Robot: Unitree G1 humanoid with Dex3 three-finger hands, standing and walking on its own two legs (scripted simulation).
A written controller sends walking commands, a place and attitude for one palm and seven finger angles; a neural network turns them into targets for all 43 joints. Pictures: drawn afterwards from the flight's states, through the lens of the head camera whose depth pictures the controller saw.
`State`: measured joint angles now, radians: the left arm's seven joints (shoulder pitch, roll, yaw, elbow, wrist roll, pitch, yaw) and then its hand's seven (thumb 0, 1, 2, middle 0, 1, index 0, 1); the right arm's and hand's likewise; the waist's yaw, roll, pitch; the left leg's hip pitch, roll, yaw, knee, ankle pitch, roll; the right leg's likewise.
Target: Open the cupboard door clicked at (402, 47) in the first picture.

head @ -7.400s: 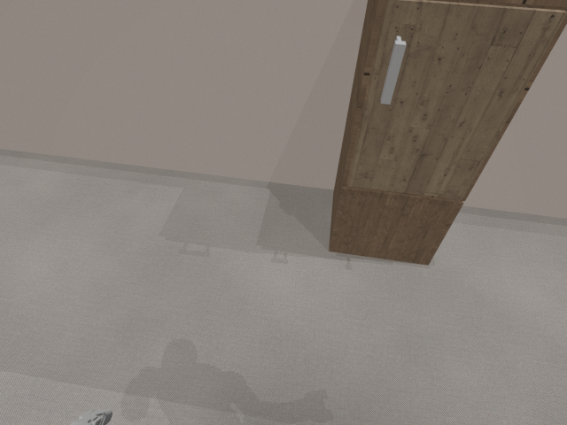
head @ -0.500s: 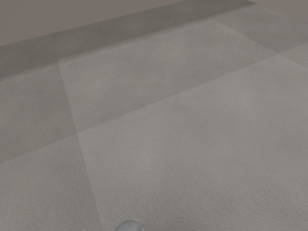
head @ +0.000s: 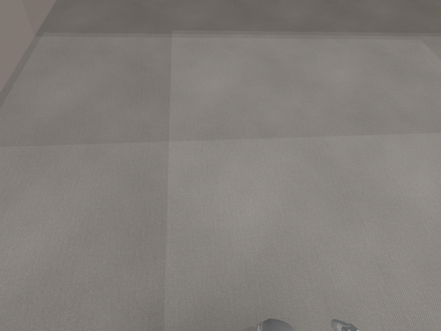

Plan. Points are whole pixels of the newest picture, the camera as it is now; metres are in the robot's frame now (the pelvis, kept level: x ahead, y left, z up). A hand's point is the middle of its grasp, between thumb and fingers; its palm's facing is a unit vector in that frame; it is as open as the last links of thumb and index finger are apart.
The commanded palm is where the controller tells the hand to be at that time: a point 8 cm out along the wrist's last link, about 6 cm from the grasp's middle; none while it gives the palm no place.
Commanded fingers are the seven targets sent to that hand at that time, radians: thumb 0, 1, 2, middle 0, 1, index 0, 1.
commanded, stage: turn to face it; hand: left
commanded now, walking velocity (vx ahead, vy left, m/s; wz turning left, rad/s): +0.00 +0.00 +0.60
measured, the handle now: out of the picture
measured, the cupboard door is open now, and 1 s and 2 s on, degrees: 0 0 0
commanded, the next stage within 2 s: none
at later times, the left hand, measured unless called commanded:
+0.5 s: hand out of the picture +0.04 +0.16 -0.13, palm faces +0.31 -0.91 -0.30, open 7.4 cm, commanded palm none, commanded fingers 0.00 0.90 0.90 -0.20 -0.30 -0.20 -0.30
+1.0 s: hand out of the picture -0.08 +0.21 -0.16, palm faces +0.60 -0.75 -0.26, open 7.4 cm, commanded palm none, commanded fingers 0.00 0.90 0.90 -0.20 -0.30 -0.20 -0.30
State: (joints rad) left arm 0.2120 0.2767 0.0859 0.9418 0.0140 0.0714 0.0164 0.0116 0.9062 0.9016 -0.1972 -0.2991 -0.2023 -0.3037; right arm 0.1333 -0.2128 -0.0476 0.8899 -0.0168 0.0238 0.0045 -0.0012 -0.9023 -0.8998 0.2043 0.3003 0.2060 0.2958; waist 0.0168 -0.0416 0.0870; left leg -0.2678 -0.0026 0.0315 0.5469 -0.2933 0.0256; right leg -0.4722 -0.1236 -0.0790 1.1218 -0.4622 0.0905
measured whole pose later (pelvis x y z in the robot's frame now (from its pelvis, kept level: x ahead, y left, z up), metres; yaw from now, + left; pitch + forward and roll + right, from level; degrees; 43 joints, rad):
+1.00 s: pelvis -0.03 -0.02 +0.00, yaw +36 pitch +0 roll -1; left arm 0.18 0.26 0.08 0.90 0.02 0.06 0.01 0.01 0.91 0.90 -0.20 -0.30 -0.20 -0.30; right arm 0.17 -0.22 -0.05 0.90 -0.02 0.04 0.01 0.00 -0.90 -0.90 0.21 0.30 0.21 0.30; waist 0.00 -0.02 0.06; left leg -0.28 -0.04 -0.03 0.49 -0.20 0.05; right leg -0.46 -0.10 -0.02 1.02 -0.40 0.09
